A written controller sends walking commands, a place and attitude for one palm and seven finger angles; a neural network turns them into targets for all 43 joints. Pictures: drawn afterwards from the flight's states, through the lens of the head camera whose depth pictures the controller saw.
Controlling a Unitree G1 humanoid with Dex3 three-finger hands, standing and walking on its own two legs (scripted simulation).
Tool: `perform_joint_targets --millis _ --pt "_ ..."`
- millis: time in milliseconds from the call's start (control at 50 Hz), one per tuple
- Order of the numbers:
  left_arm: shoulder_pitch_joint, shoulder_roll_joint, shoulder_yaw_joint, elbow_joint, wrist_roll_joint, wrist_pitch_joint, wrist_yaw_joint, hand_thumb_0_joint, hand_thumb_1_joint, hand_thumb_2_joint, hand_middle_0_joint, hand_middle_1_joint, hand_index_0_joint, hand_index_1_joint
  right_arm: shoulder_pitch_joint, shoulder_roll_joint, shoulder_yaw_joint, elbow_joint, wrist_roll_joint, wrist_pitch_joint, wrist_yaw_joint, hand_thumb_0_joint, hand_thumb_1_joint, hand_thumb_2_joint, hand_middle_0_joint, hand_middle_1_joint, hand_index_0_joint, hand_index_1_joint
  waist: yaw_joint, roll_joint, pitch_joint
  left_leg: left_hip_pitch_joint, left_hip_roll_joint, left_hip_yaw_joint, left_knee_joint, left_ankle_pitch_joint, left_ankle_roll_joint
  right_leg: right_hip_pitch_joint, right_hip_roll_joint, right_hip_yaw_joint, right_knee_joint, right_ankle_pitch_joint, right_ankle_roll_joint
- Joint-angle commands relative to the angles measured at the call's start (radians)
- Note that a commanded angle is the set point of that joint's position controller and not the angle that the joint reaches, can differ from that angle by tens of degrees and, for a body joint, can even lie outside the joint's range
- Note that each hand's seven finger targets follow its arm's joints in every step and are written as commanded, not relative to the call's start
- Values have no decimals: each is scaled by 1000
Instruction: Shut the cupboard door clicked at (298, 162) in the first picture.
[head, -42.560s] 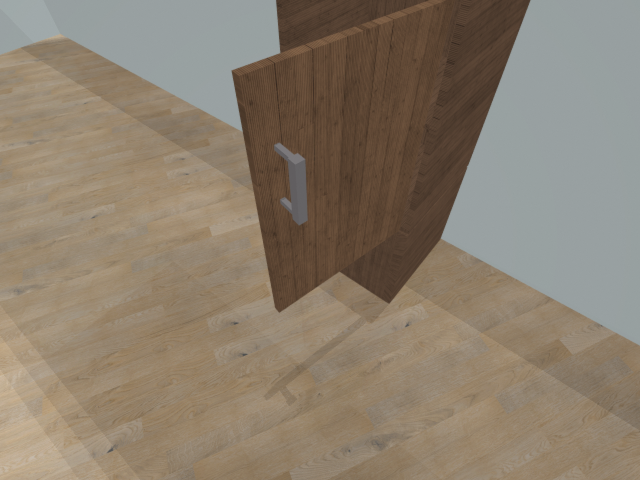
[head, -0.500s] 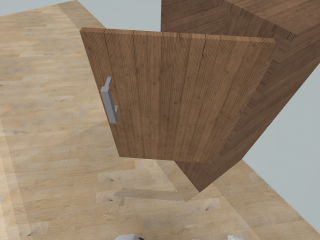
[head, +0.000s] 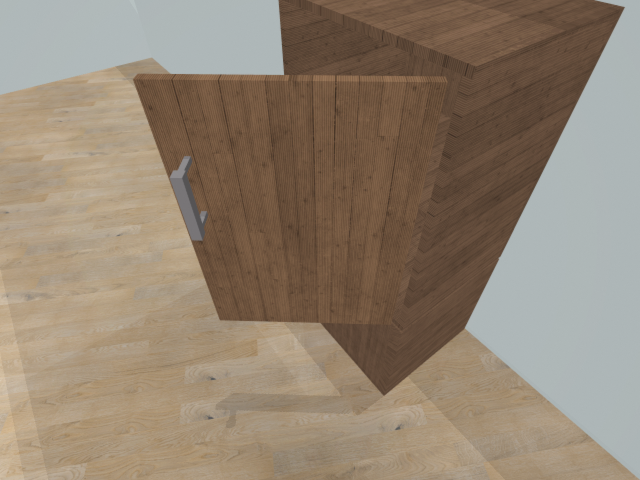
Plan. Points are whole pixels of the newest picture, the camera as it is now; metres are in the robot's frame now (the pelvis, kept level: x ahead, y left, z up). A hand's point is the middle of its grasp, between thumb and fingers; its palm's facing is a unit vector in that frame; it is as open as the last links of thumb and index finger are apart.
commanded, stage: come to a stop and stand still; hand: left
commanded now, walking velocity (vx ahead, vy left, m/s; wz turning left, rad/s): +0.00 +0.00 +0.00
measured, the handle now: (192, 199) +0.51 +0.23 +0.07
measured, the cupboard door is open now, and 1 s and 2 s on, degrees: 51 51 51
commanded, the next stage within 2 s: look again from close up in 0.22 s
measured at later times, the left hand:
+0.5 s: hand out of the picture -0.01 +0.17 -0.17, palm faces +0.03 -0.98 -0.17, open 7.4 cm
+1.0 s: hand (171, 438) +0.19 +0.21 -0.07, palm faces +0.21 -0.96 -0.17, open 7.3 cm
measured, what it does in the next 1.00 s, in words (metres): steps on the spot: left foot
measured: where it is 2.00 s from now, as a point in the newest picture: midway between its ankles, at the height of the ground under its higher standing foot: outside the picture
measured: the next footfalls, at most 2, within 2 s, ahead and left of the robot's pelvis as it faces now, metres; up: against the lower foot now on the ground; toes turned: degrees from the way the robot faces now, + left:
left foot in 0.12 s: +0.07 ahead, +0.11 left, +0.00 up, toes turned +2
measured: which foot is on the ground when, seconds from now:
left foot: down 0.00-0.00, up 0.02-0.10, down 0.12-1.00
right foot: down 0.00-1.00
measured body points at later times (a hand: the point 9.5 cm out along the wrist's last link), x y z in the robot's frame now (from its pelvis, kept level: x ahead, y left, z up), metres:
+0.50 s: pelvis +0.00 +0.00 +0.01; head +0.00 +0.00 +0.46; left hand -0.01 +0.22 -0.15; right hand +0.00 -0.21 -0.15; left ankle +0.04 +0.11 -0.73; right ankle +0.05 -0.10 -0.73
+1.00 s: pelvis +0.06 +0.02 +0.01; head +0.07 +0.02 +0.46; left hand +0.18 +0.26 -0.06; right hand +0.11 -0.22 -0.13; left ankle +0.04 +0.11 -0.73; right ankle +0.05 -0.10 -0.73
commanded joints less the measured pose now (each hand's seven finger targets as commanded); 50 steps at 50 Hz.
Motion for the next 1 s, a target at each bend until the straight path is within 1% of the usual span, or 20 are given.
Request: perform_joint_targets --millis 0,40,80,120,160,180,220,300,380,500,600,720,840,860,880,900,920,940,960,980 --pt "-59 172 48 -72 -1 -21 13 0 900 900 -200 -300 -200 -300 65 -51 -16 -40 0 -23 -9 0 -900 -900 200 300 200 300 -38 -155 8 143 -1 -13 134 -22 -17 -222 -213 270 -405 -367 -92" --pt "-63 170 45 -62 -2 -24 13 0 900 900 -200 -300 -200 -300 98 -39 -11 -23 5 -27 -7 0 -900 -900 200 300 200 300 -45 -144 -1 167 0 0 73 -20 -18 -209 -182 204 -374 -347 -71" --pt "-40 160 42 -46 -2 -17 12 0 900 900 -200 -300 -200 -300 114 -34 -4 -12 7 -34 -7 0 -900 -900 200 300 200 300 -35 -101 42 164 5 -16 -61 -62 -14 -217 -150 175 -321 -372 -47" --pt "-6 126 36 -27 -4 -13 9 0 900 900 -200 -300 -200 -300 100 -40 1 -2 4 -42 -15 0 -900 -900 200 300 200 300 -5 -29 117 67 60 -101 -205 -125 12 -161 -82 131 -244 -288 -16" --pt "30 116 35 2 -7 -5 6 0 900 900 -200 -300 -200 -300 52 -66 0 0 -1 -53 -18 0 -900 -900 200 300 200 300 24 130 106 -65 116 -205 -336 -297 32 -29 -48 77 -181 -203 3" --pt "48 115 34 13 -3 -5 5 0 900 900 -200 -300 -200 -300 26 -79 -2 -2 1 -53 -19 0 -900 -900 200 300 200 300 39 151 109 -127 136 -235 -378 -354 43 38 -32 53 -140 -142 10" --pt "87 88 28 39 2 -13 1 0 900 900 -200 -300 -200 -300 -1 -75 -3 -2 6 -57 -24 0 -900 -900 200 300 200 300 58 79 97 -137 130 -220 -365 -300 48 106 -31 57 -145 -57 7" --pt "72 92 23 58 -6 -24 -2 0 900 900 -200 -300 -200 -300 33 -55 1 20 7 -57 -24 0 -900 -900 200 300 200 300 26 -5 57 -24 71 -136 -267 -196 18 31 -88 141 -270 -180 -11" --pt "48 101 21 67 -6 -35 2 0 900 900 -200 -300 -200 -300 65 -37 6 42 8 -56 -22 0 -900 -900 200 300 200 300 0 -72 47 77 52 -85 -201 -81 5 -43 -118 175 -323 -214 -21" --pt "55 99 18 90 -4 -34 2 0 900 900 -200 -300 -200 -300 45 -41 9 59 9 -59 -22 0 -900 -900 200 300 200 300 3 -28 92 75 66 -103 -241 -104 6 -70 -102 155 -320 -206 -11" --pt "67 91 11 111 -6 -43 2 0 900 900 -200 -300 -200 -300 27 -46 15 69 13 -74 -26 0 -900 -900 200 300 200 300 11 -9 68 84 79 -113 -266 -32 8 3 -99 142 -295 -61 -10" --pt "61 92 6 126 -8 -52 5 0 900 900 -200 -300 -200 -300 7 -53 19 86 19 -90 -33 0 -900 -900 200 300 200 300 21 0 7 138 98 -106 -259 152 12 101 -103 107 -247 172 -4" --pt "39 99 6 135 -8 -49 8 0 900 900 -200 -300 -200 -300 -12 -67 20 102 19 -92 -38 0 -900 -900 200 300 200 300 21 -7 7 171 102 -103 -252 241 13 125 -107 96 -226 246 1" --pt "129 99 -1 177 -3 -46 45 0 900 900 -200 -300 -200 -300 -108 -108 11 35 32 -85 -29 0 -900 -900 200 300 200 300 59 -1 26 134 127 -58 -82 204 -18 93 -144 120 -251 314 13" --pt "-767 662 388 -1514 -143 -317 38 0 900 900 -200 -300 -200 -300 -7 -339 -34 -299 28 -276 -126 0 -900 -900 200 300 200 300 -153 36 -382 408 54 -91 -141 372 24 150 -29 46 -115 389 25" --pt "-66 176 26 -1200 -146 -229 32 0 900 900 -218 -320 -218 -320 -114 -160 30 -280 66 -354 -127 0 -900 -900 200 300 200 300 1 332 -495 469 21 -27 -111 534 1 93 26 -16 -74 262 5" --pt "-25 169 73 -1159 -199 -175 79 0 900 900 -237 -340 -237 -340 -124 -195 34 -220 60 -392 -125 0 -900 -900 200 300 200 300 19 263 -444 439 52 -69 -124 623 -58 100 23 -45 -87 195 4" --pt "264 -135 -114 -855 -188 -58 63 0 900 900 -255 -360 -255 -360 -121 -131 33 -196 70 -399 -92 0 -900 -900 200 300 200 300 -10 145 -240 300 57 -95 -155 544 -48 5 -5 -58 -85 130 27" --pt "41 -63 -88 -1018 -184 -93 72 0 900 900 -273 -380 -273 -380 -88 -183 -6 -260 69 -409 -63 0 -900 -900 200 300 200 300 -53 76 -75 176 52 -133 -129 395 -53 -36 -13 -56 -94 153 28" --pt "155 -65 -54 -965 -180 -129 52 0 900 900 -292 -400 -292 -400 -110 -184 -28 -310 57 -420 -52 0 -900 -900 200 300 200 300 -32 -6 -21 99 41 -134 -95 339 -46 -79 -14 -75 -90 139 25"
